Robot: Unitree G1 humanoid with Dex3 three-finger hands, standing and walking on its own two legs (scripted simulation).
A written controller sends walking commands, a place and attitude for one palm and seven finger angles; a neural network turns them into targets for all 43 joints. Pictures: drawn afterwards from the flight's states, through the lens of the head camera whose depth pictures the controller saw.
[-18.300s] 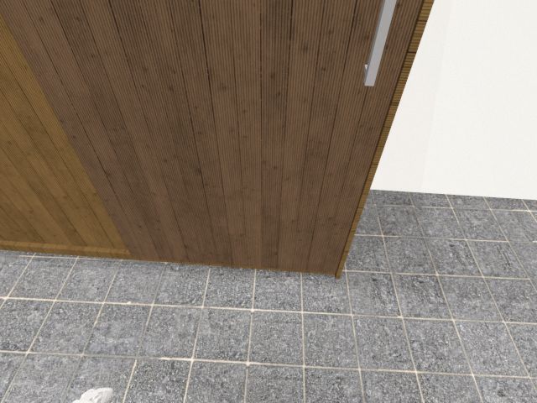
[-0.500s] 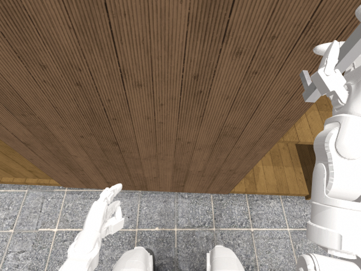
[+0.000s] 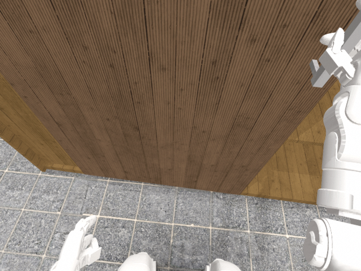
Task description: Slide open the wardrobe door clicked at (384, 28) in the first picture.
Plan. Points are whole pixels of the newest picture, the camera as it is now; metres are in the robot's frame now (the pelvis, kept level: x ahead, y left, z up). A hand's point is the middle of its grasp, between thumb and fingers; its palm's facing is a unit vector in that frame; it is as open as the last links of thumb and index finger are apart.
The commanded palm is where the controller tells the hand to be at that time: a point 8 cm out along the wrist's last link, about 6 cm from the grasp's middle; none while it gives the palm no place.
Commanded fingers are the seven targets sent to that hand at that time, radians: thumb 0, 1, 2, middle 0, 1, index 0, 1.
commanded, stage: step sideways, sliding the door along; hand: right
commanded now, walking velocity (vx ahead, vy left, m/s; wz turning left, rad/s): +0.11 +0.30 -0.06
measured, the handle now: (353, 21) +0.49 -0.24 +0.28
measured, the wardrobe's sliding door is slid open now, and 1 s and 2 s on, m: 0.59 0.62 0.62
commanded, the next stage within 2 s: stop walking and hold the door there in 0.50 s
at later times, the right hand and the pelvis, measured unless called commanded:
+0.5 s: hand (307, 48) +0.45 -0.16 +0.25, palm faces +0.54 +0.84 -0.06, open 7.2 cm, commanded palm +0.41 -0.13 +0.25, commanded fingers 0.00 -0.90 -0.90 0.45 1.40 0.45 1.40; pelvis +0.01 +0.14 +0.01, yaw -3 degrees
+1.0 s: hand (312, 45) +0.46 -0.17 +0.25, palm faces +0.70 +0.69 -0.19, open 7.2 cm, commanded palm +0.40 -0.18 +0.23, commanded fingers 0.00 -0.90 -0.90 0.45 1.40 0.45 1.40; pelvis +0.07 +0.20 +0.01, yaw -3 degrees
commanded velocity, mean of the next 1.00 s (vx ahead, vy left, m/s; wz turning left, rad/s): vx -0.07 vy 0.11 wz -0.02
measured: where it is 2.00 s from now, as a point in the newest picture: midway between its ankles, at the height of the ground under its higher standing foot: outside the picture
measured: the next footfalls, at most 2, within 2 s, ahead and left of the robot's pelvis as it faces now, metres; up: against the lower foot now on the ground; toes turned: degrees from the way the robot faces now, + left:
right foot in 0.02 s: +0.06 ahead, -0.12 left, +0.00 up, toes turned -8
left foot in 0.28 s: +0.05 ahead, +0.25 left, +0.00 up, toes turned +7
